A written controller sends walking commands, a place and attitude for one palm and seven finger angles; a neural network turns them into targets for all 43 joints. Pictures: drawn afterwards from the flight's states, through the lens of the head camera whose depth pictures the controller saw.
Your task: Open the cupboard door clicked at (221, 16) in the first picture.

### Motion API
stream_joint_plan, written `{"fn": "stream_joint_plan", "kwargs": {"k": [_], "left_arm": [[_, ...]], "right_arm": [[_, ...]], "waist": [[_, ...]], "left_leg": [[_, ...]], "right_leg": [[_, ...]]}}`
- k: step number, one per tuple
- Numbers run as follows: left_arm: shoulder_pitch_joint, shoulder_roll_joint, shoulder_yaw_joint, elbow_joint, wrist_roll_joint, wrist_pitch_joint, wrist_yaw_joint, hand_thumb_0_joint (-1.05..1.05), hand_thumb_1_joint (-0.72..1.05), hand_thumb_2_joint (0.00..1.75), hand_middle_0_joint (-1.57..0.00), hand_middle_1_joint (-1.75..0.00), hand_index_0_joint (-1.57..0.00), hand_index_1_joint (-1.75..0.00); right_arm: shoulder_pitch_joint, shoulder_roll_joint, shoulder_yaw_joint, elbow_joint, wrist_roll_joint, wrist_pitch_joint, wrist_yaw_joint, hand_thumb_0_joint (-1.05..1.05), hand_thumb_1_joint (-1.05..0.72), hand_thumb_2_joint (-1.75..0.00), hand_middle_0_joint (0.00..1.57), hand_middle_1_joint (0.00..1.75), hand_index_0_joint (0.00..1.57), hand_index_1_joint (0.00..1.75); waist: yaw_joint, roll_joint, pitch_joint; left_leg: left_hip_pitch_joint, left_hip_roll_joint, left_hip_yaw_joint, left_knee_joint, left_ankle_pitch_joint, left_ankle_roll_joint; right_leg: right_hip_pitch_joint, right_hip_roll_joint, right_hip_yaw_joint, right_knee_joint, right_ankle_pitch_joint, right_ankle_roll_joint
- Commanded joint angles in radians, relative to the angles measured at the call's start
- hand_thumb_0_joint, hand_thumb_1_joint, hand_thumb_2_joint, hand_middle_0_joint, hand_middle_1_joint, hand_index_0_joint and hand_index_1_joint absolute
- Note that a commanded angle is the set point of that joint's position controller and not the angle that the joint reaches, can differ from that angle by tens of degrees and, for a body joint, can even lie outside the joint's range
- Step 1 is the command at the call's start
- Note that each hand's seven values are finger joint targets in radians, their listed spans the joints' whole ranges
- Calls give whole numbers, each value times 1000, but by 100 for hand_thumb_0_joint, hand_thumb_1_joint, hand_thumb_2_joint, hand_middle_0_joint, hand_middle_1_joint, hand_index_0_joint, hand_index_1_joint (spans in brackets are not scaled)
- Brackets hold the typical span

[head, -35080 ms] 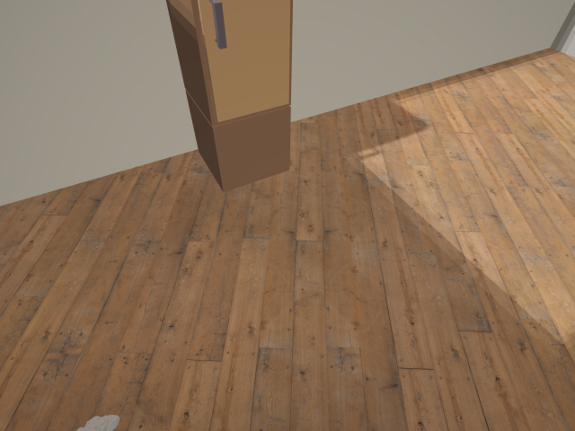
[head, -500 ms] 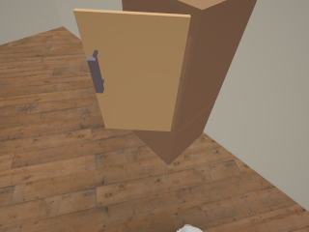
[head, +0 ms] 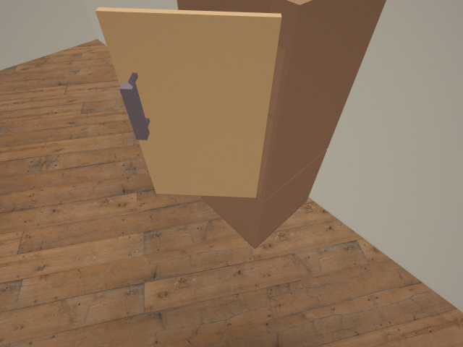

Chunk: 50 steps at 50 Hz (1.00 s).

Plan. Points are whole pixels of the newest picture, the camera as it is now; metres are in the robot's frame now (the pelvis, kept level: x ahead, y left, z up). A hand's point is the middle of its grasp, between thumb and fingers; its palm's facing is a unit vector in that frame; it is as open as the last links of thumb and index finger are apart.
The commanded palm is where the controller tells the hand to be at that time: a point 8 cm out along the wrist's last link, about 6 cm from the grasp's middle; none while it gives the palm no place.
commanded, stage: come to a stop and stand still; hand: left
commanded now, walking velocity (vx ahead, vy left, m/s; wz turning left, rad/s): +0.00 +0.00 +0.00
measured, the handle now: (138, 107) +0.60 +0.26 +0.06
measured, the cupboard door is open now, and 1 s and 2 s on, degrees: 44 44 44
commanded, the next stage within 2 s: look again from close up in 1.06 s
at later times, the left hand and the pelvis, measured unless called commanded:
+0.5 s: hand out of the picture +0.01 +0.16 -0.15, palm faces +0.01 -0.97 -0.25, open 7.3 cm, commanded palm none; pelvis +0.00 -0.02 +0.01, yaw +0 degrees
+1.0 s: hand out of the picture +0.04 +0.14 -0.15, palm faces +0.03 -0.97 -0.25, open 7.2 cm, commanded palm none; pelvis +0.02 -0.04 +0.01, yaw +1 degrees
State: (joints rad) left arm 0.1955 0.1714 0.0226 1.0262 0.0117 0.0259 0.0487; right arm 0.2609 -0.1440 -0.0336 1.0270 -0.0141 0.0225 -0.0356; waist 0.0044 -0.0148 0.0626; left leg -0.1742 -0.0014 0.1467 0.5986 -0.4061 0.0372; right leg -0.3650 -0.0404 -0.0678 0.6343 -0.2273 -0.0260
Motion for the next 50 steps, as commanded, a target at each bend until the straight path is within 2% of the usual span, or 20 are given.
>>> {"fn": "stream_joint_plan", "kwargs": {"k": [1, 2, 3, 4, 5, 9, 14, 17, 24, 27, 34, 38, 39, 45, 50], "left_arm": [[18, 145, 10, -61, 5, -37, 0, 0, 90, 90, -20, -30, -20, -30], [2, 123, 9, -67, 7, -31, -5, 0, 90, 90, -20, -30, -20, -30], [8, 99, 2, -68, 6, -26, -8, 0, 90, 90, -20, -30, -20, -30], [26, 85, -5, -59, 6, -23, -10, 0, 90, 90, -20, -30, -20, -30], [50, 77, -9, -49, 6, -23, -13, 0, 90, 90, -20, -30, -20, -30], [83, 92, -13, -16, 3, -35, -20, 0, 90, 90, -20, -30, -20, -30], [94, 103, -14, 5, 0, -46, -22, 0, 90, 90, -20, -30, -20, -30], [91, 102, -12, 18, -2, -49, -22, 0, 90, 90, -20, -30, -20, -30], [91, 92, -8, 55, -6, -61, -19, 0, 90, 90, -20, -30, -20, -30], [86, 84, -8, 68, -6, -61, -18, 0, 90, 90, -20, -30, -20, -30], [78, 83, -6, 81, -8, -62, -15, 0, 90, 90, -20, -30, -20, -30], [74, 79, -5, 83, -8, -63, -14, 0, 90, 90, -20, -30, -20, -30], [75, 79, -4, 84, -8, -64, -14, 0, 90, 90, -20, -30, -20, -30], [75, 80, -1, 84, -6, -66, -13, 0, 90, 90, -20, -30, -20, -30], [75, 80, -1, 86, -5, -64, -13, 0, 90, 90, -20, -30, -20, -30]], "right_arm": [[127, -57, -10, -96, 7, -17, 13, 0, -90, -90, 20, 30, 20, 30], [130, -82, -12, -95, 0, -22, 16, 0, -90, -90, 20, 30, 20, 30], [111, -106, -12, -101, -5, -29, 16, 0, -90, -90, 20, 30, 20, 30], [75, -120, -10, -112, -5, -33, 15, 0, -90, -90, 20, 30, 20, 30], [53, -131, -8, -121, -5, -34, 14, 0, -90, -90, 20, 30, 20, 30], [63, -138, 5, -109, -4, -38, 15, 0, -90, -90, 20, 30, 20, 30], [94, -129, 19, -70, -4, -41, 16, 0, -90, -90, 20, 30, 20, 30], [109, -120, 27, -41, -5, -42, 15, 0, -90, -90, 20, 30, 20, 30], [148, -98, 38, 27, -5, -52, 10, 0, -90, -90, 20, 30, 20, 30], [157, -84, 39, 51, -5, -52, 7, 0, -90, -90, 20, 30, 20, 30], [193, -67, 40, 92, -6, -49, 4, 0, -90, -90, 20, 30, 20, 30], [195, -62, 38, 104, -6, -49, 2, 0, -90, -90, 20, 30, 20, 30], [199, -61, 38, 104, -6, -49, 1, 0, -90, -90, 20, 30, 20, 30], [196, -58, 34, 108, -5, -49, -1, 0, -90, -90, 20, 30, 20, 30], [185, -59, 32, 109, -5, -48, -3, 0, -90, -90, 20, 30, 20, 30]], "waist": [[-56, 11, -103], [-56, 15, -61], [-40, 44, -13], [-20, 51, 18], [-8, 25, 48], [-12, -4, 55], [-22, -16, 22], [-22, -3, 19], [-16, 8, -21], [-11, 23, 18], [-12, -3, 2], [-13, 13, -4], [-14, -2, -11], [-16, 1, -16], [-16, 26, -2]], "left_leg": [[8, 77, -107, -131, 53, -13], [-11, 112, -154, -172, 84, 8], [-54, 148, -190, -222, 127, 25], [-91, 167, -204, -258, 134, 34], [-122, 167, -195, -272, 105, 35], [-106, 125, -168, -305, 4, 25], [-38, 98, -142, -290, 47, 21], [-39, 97, -141, -296, 58, 17], [-32, 104, -128, -292, 138, 2], [-51, 107, -127, -296, 154, -3], [-40, 104, -116, -282, 154, -9], [-28, 108, -111, -278, 170, -13], [-24, 109, -109, -279, 167, -14], [-9, 111, -104, -271, 189, -19], [-2, 117, -102, -276, 193, -20]], "right_leg": [[20, -156, 205, -161, 18, -95], [-10, -89, 158, -141, -66, -63], [-2, -41, 111, -115, -54, -38], [24, -25, 82, -110, -37, -22], [43, -25, 76, -121, -23, -17], [61, -47, 137, -196, -45, -25], [69, -71, 170, -261, -84, -28], [84, -73, 168, -269, -87, -29], [170, -88, 152, -244, 58, -39], [176, -89, 139, -239, 100, -40], [194, -96, 146, -253, 106, -45], [198, -94, 146, -250, 142, -47], [201, -94, 146, -250, 144, -46], [211, -95, 146, -253, 205, -46], [201, -90, 143, -255, 208, -45]]}}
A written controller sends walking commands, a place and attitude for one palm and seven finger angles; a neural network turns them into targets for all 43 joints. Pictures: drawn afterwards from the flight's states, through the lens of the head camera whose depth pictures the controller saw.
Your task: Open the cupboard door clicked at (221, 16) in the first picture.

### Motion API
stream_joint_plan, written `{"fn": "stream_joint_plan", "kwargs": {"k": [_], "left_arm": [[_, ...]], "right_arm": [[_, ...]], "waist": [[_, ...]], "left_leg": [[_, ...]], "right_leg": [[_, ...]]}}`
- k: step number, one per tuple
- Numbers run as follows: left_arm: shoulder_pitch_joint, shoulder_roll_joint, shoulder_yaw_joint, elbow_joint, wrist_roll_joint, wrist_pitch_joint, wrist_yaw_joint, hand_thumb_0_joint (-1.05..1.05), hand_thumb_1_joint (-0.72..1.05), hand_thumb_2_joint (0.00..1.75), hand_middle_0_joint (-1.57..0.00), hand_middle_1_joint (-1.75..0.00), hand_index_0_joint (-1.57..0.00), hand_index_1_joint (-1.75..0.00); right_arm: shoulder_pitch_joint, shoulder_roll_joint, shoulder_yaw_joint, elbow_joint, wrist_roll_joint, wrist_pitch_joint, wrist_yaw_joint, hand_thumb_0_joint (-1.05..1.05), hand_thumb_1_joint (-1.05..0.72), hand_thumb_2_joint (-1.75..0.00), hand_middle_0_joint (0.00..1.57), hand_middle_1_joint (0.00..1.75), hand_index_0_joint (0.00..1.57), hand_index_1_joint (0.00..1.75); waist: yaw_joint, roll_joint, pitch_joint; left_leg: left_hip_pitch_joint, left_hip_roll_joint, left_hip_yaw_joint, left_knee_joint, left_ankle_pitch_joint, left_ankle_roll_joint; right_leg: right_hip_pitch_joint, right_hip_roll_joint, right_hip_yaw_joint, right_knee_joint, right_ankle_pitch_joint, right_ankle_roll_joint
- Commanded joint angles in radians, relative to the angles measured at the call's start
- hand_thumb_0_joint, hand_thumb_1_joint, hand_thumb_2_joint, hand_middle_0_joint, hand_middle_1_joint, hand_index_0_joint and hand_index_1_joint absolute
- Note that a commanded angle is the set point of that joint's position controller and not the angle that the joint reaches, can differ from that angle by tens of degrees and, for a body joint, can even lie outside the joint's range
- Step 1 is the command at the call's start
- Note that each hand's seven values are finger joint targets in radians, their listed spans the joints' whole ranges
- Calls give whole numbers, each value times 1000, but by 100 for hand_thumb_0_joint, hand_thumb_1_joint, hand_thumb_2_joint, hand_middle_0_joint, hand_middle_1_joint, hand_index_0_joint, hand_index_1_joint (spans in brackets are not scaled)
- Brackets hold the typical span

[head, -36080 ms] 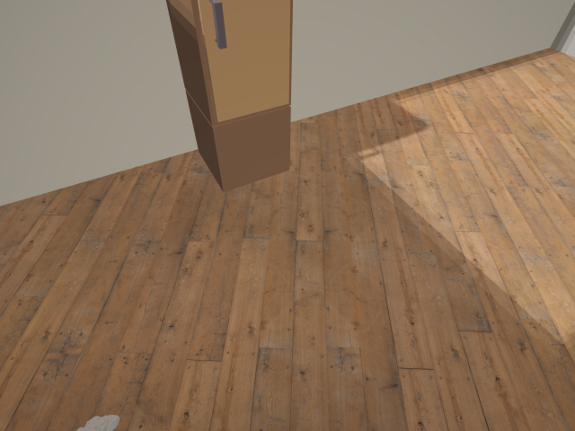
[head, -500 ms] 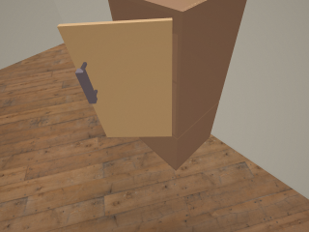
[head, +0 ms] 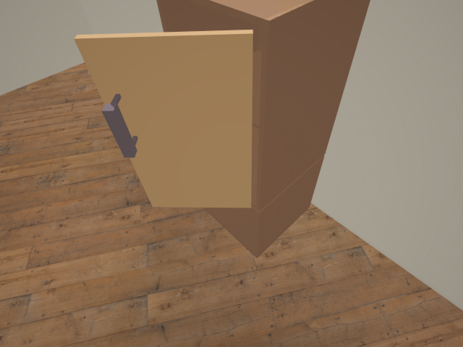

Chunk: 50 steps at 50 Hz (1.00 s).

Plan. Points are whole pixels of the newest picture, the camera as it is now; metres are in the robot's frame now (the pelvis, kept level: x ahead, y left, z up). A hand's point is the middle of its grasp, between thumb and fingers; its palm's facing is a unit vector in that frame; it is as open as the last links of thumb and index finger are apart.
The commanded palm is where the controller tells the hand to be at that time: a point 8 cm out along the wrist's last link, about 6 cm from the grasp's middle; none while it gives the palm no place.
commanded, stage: come to a stop and stand still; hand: left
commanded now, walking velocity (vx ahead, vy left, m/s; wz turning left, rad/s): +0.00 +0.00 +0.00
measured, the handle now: (123, 126) +0.58 +0.29 +0.05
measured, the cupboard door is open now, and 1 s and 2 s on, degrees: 44 44 44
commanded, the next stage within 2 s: look again from close up in 0.06 s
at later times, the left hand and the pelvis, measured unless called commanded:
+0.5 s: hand out of the picture +0.01 +0.18 -0.17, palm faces +0.02 -0.98 -0.22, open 7.3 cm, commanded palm none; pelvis +0.00 +0.00 +0.00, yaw +0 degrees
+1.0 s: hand out of the picture +0.01 +0.20 -0.18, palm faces +0.07 -0.98 -0.20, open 7.3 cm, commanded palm none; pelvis +0.01 +0.02 +0.00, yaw +1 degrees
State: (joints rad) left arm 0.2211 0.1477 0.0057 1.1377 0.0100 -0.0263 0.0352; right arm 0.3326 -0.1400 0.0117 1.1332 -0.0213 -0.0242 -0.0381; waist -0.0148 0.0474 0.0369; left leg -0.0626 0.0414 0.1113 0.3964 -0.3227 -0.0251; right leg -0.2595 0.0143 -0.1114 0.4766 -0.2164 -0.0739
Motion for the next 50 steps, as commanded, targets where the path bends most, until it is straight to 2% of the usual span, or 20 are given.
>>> {"fn": "stream_joint_plan", "kwargs": {"k": [1, 8, 14, 19, 24, 27, 28, 38, 42, 46, 48, 50], "left_arm": [[52, 100, 15, -23, -2, -11, 1, 0, 90, 90, -20, -30, -20, -30], [58, 104, 18, -26, -1, -14, 1, 0, 90, 90, -20, -30, -20, -30], [61, 105, 16, -24, -1, -10, 1, 0, 90, 90, -20, -30, -20, -30], [66, 102, 17, -24, -2, -9, 0, 0, 90, 90, -20, -30, -20, -30], [71, 96, 17, -23, -2, -10, 0, 0, 90, 90, -20, -30, -20, -30], [75, 89, 15, -23, -3, -8, 0, 0, 90, 90, -20, -30, -20, -30], [74, 93, 16, -23, -2, -9, 0, 0, 90, 90, -20, -30, -20, -30], [80, 86, 14, -20, -2, -6, 1, 0, 90, 90, -20, -30, -20, -30], [87, 107, 25, -32, 4, -4, 2, 0, 90, 90, -20, -30, -20, -30], [114, 137, 47, -42, 9, 2, 4, 0, 90, 90, -20, -30, -20, -30], [117, 152, 60, -51, 10, 4, 6, 0, 90, 90, -20, -30, -20, -30], [104, 154, 71, -64, 12, 4, 8, 0, 90, 90, -20, -30, -20, -30]], "right_arm": [[107, -60, -14, 2, 2, 0, -2, 0, -90, -90, 20, 30, 20, 30], [100, -69, -16, -1, 3, -3, -3, 0, -90, -90, 20, 30, 20, 30], [96, -67, -16, 1, 3, 1, -3, 0, -90, -90, 20, 30, 20, 30], [102, -67, -14, 7, 2, -2, -3, 0, -90, -90, 20, 30, 20, 30], [107, -66, -14, 10, 3, -6, -4, 0, -90, -90, 20, 30, 20, 30], [109, -64, -14, 13, 3, -7, -6, 0, -90, -90, 20, 30, 20, 30], [112, -61, -14, 15, 4, -8, -5, 0, -90, -90, 20, 30, 20, 30], [122, -53, -13, 25, 4, -7, -8, 0, -90, -90, 20, 30, 20, 30], [134, -58, -16, 19, 0, 4, -1, 0, -90, -90, 20, 30, 20, 30], [136, -42, -22, -2, 0, 19, 6, 0, -90, -90, 20, 30, 20, 30], [136, -38, -24, -11, -1, 21, 9, 0, -90, -90, 20, 30, 20, 30], [141, -35, -26, -14, -1, 19, 11, 0, -90, -90, 20, 30, 20, 30]], "waist": [[4, -46, 31], [4, -45, 17], [4, -60, 46], [5, -30, 30], [9, -44, 22], [12, -24, 32], [11, -40, 32], [12, -44, 45], [21, -37, 62], [31, -133, 59], [32, -167, 56], [25, -158, 53]], "left_leg": [[-107, 76, -65, -76, 109, 42], [-98, 77, -65, -75, 127, 42], [-109, 73, -65, -78, 88, 43], [-103, 77, -68, -85, 94, 45], [-106, 82, -72, -88, 118, 47], [-109, 85, -75, -92, 129, 48], [-113, 85, -74, -90, 133, 48], [-118, 83, -77, -87, 128, 50], [-155, 57, -57, -52, 13, 50], [-210, 14, -26, 60, -64, 43], [-224, 9, -25, 120, -70, 40], [-208, 15, -35, 117, -61, 39]], "right_leg": [[87, -141, 183, -102, 190, 5], [104, -142, 180, -100, 227, 7], [85, -141, 191, -126, 151, 8], [92, -136, 185, -124, 128, 7], [110, -134, 174, -104, 176, 7], [107, -133, 166, -91, 189, 5], [112, -134, 163, -88, 197, 6], [106, -137, 160, -83, 198, 6], [95, -163, 209, -106, 12, -17], [94, -241, 317, -187, -151, -65], [77, -288, 371, -218, -166, -95], [45, -304, 368, -203, -122, -107]]}}
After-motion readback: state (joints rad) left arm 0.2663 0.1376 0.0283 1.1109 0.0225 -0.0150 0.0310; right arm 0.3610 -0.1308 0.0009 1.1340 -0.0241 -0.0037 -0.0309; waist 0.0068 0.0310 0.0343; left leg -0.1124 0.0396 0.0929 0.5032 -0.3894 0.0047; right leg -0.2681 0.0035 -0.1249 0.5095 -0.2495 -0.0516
